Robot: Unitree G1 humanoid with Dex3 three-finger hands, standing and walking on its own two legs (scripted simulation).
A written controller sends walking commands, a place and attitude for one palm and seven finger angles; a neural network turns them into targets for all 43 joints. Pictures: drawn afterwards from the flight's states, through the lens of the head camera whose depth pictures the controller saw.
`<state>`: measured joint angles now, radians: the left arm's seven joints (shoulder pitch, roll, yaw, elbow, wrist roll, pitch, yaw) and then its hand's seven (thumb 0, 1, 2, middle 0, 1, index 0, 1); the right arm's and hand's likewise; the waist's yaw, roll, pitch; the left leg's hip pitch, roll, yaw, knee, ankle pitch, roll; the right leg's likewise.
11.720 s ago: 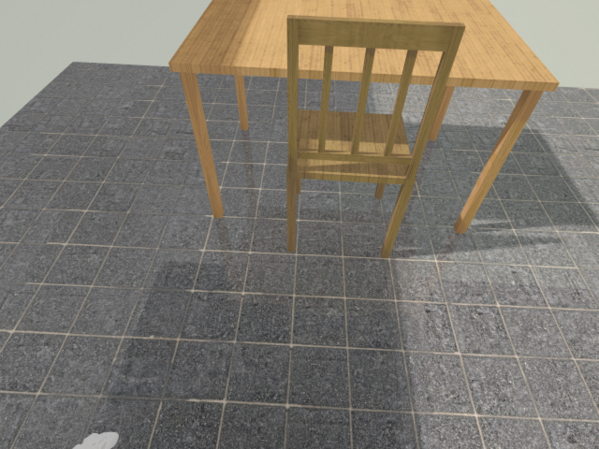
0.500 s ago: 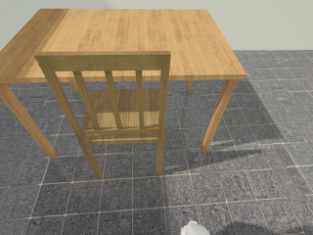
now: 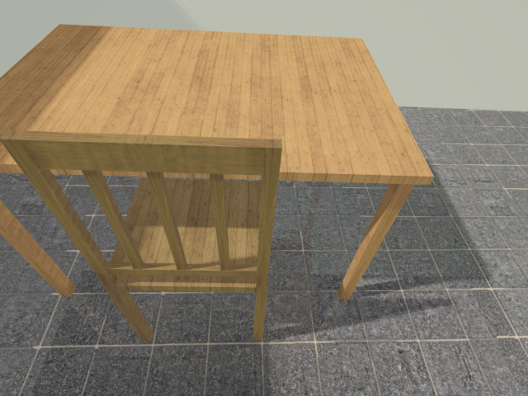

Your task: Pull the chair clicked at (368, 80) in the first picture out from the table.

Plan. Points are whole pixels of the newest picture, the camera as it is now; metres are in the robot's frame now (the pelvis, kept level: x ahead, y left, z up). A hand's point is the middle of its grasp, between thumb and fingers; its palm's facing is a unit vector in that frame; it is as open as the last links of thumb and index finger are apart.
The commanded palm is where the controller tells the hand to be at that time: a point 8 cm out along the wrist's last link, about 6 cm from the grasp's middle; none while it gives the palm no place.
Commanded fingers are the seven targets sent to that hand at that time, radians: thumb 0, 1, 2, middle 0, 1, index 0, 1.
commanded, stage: come to a stop and stand still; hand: left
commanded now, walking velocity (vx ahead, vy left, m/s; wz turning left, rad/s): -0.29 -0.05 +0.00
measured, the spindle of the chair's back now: (170, 226) +0.44 +0.23 -0.07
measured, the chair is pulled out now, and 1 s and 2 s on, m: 0.00 0.00 0.00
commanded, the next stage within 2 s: look again from close up in 1.78 s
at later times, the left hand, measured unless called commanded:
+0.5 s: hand out of the picture +0.00 +0.14 -0.15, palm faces +0.03 -0.96 -0.28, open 7.4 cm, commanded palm none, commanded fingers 0.00 0.90 0.90 -0.20 -0.30 -0.20 -0.30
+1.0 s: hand out of the picture -0.08 +0.12 -0.17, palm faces +0.07 -0.98 -0.16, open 7.3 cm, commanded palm none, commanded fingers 0.00 0.90 0.90 -0.20 -0.30 -0.20 -0.30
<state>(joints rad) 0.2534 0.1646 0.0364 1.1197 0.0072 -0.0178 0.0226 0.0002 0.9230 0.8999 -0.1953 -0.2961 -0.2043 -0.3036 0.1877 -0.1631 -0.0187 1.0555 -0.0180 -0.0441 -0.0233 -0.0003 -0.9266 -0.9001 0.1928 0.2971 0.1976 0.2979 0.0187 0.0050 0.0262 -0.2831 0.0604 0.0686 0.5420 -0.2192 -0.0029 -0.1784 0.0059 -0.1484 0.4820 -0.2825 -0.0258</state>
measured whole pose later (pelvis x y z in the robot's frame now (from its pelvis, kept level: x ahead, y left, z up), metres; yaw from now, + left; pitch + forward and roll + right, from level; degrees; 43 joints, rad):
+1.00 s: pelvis -0.06 -0.04 +0.01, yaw -1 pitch -1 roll +0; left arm 0.32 0.11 0.03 1.15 0.01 0.01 0.03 0.01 0.91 0.90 -0.20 -0.30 -0.20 -0.30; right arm 0.42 -0.10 0.00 1.16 -0.02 0.02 -0.03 0.00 -0.91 -0.90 0.20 0.30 0.20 0.30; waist 0.00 0.00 0.01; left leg -0.15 0.03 0.01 0.40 -0.24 -0.02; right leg -0.23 0.04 -0.07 0.39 -0.15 -0.06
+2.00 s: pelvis -0.03 -0.02 +0.00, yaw +0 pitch +0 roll +0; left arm 0.29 0.18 -0.01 1.08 0.01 -0.03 0.03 0.01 0.90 0.90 -0.20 -0.30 -0.21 -0.30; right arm 0.29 -0.18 -0.01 1.07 -0.02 -0.02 -0.02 0.00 -0.91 -0.90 0.20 0.30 0.20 0.30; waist -0.01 0.01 0.03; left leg -0.16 0.00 0.02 0.48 -0.32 0.01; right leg -0.25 0.00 -0.06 0.50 -0.25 -0.03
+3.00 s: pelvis -0.05 +0.03 +0.01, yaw -2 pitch -3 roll +0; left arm 0.34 0.13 -0.01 1.14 0.01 0.00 0.04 0.01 0.90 0.90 -0.20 -0.30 -0.20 -0.30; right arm 0.31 -0.12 0.01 1.17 -0.01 -0.02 -0.02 0.00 -0.91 -0.90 0.20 0.30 0.20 0.30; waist 0.00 -0.01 0.05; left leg -0.11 -0.06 0.06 0.41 -0.26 0.07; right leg -0.21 -0.05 -0.01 0.44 -0.18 0.04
